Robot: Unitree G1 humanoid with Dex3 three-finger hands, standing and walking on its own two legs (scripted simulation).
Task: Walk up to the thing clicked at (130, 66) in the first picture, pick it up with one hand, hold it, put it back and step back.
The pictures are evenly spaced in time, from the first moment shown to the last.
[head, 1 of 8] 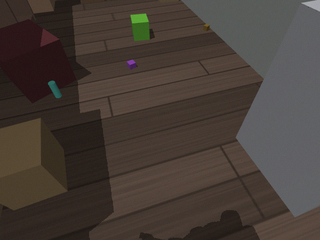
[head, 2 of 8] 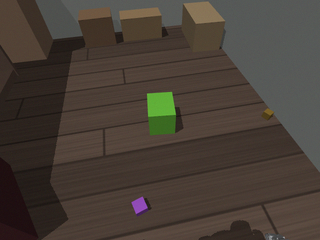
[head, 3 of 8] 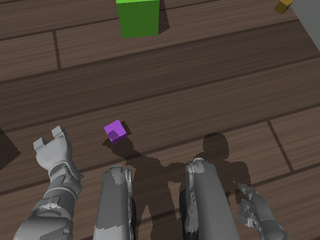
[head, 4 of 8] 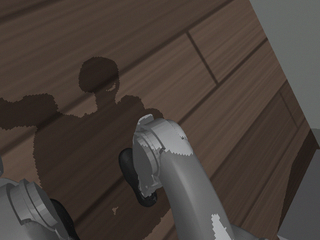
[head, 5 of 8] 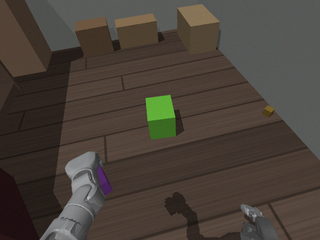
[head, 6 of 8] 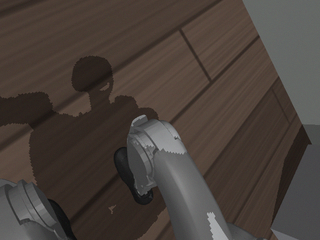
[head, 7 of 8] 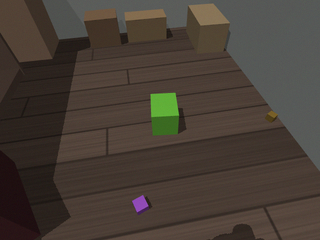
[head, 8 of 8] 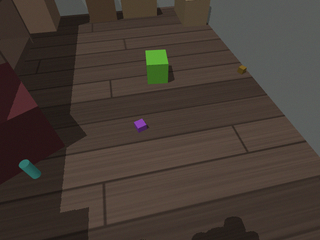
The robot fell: no
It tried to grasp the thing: yes
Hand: left
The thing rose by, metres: 0.68
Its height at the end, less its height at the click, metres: +0.00
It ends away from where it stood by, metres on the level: 0.01
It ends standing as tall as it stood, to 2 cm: yes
